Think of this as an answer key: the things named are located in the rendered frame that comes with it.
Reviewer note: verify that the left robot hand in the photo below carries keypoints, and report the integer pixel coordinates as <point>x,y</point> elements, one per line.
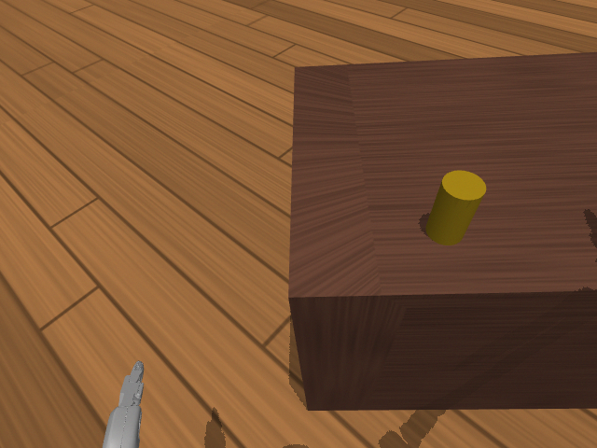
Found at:
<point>124,422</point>

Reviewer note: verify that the can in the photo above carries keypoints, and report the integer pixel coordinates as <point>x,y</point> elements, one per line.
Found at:
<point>457,201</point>

